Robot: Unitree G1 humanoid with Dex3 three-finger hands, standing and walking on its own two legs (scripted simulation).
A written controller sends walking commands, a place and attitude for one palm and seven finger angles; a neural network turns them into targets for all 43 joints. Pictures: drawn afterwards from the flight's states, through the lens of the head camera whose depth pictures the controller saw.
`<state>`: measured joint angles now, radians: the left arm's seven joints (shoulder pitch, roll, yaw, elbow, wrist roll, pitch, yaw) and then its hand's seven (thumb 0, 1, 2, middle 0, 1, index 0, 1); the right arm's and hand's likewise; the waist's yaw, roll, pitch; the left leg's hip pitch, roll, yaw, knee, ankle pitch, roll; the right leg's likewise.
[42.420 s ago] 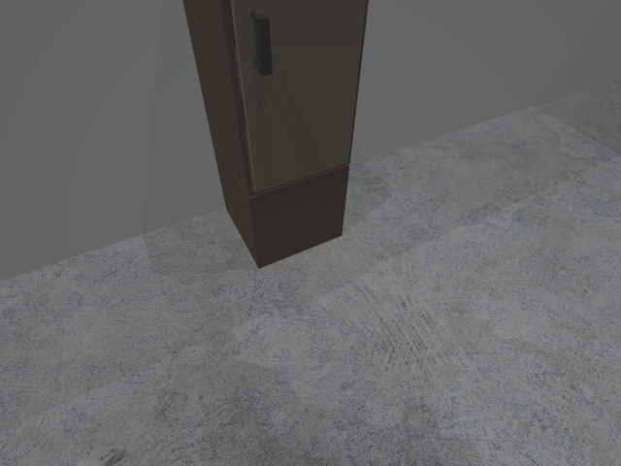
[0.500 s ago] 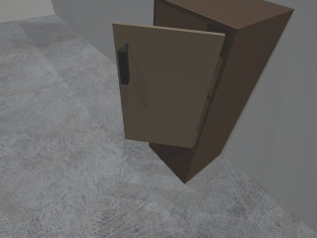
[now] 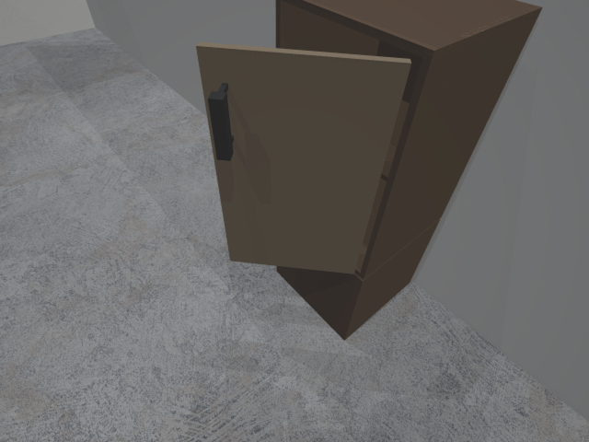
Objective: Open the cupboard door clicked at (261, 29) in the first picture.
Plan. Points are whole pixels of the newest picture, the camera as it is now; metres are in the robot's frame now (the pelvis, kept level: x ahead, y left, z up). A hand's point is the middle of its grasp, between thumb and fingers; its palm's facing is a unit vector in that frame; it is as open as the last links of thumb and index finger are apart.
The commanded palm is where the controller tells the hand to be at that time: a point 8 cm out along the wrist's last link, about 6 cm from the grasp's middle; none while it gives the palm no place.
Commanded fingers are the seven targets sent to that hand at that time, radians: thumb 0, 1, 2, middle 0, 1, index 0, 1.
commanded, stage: look again from close up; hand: left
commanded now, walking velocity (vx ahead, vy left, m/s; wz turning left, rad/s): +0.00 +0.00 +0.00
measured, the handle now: (224, 121) +0.62 +0.17 +0.12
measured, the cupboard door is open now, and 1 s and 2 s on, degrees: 43 43 43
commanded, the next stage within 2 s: shuffle to correct the standing spot in 0.32 s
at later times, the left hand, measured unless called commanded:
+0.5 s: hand out of the picture -0.01 +0.14 -0.18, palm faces +0.03 -0.99 -0.15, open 7.4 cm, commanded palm none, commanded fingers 0.00 0.90 0.90 -0.20 -0.30 -0.20 -0.30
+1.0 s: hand out of the picture +0.03 +0.16 -0.18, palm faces +0.05 -0.98 -0.17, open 7.4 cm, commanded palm none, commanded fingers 0.00 0.90 0.90 -0.20 -0.30 -0.20 -0.30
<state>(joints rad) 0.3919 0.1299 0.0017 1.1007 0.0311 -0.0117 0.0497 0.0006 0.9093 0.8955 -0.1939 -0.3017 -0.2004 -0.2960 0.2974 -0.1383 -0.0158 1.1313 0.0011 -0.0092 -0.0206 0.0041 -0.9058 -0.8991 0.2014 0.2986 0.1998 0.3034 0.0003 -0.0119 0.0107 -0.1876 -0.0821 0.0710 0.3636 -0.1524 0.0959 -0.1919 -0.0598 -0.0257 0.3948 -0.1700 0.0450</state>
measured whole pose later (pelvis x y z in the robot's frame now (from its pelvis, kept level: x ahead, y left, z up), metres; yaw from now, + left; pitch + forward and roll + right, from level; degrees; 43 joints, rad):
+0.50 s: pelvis +0.01 -0.01 +0.00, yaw +0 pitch -2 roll +0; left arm 0.36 0.11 0.00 1.10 0.03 -0.02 0.05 0.00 0.91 0.90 -0.19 -0.30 -0.20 -0.30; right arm 0.30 -0.12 -0.01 1.15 0.00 -0.02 -0.02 0.00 -0.91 -0.90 0.20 0.30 0.20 0.30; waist 0.00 -0.02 0.01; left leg -0.18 -0.06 0.07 0.38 -0.18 0.08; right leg -0.17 -0.04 -0.03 0.39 -0.19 0.03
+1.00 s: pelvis +0.06 +0.00 +0.00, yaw -1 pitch -1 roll +0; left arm 0.35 0.11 0.02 1.06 0.02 0.01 0.07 0.00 0.91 0.90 -0.20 -0.30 -0.20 -0.30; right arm 0.30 -0.10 -0.01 1.11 0.00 -0.02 -0.07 0.01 -0.91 -0.90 0.20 0.30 0.20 0.30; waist 0.00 -0.02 0.06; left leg -0.14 -0.08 0.08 0.43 -0.27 0.11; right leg -0.18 -0.06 -0.01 0.51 -0.28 0.02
